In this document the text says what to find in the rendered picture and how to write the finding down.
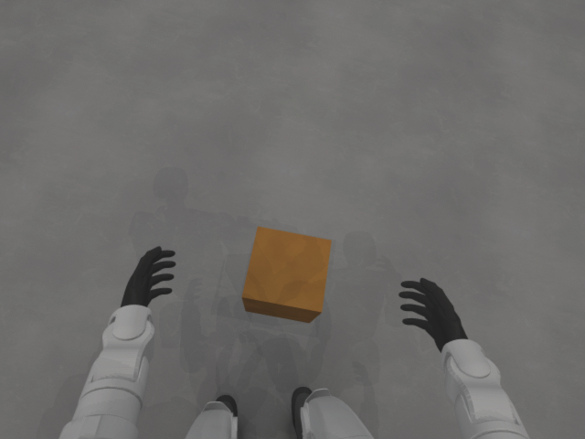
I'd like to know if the robot left hand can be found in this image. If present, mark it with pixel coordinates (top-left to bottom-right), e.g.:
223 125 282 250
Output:
121 246 176 307

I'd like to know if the robot right hand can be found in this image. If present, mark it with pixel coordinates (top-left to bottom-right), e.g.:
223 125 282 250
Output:
399 278 468 352

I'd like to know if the carton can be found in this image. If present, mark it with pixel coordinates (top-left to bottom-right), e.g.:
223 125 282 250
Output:
242 226 332 323

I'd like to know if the robot left thigh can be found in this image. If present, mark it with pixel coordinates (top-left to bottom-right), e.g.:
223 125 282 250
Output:
185 410 238 439

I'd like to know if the robot right forearm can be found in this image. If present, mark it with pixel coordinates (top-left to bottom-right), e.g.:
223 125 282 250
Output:
441 339 530 439

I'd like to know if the left robot shin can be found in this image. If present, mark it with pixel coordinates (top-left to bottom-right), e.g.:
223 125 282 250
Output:
202 402 231 413

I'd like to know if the robot left forearm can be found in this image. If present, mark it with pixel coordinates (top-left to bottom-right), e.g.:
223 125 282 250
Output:
59 305 154 439

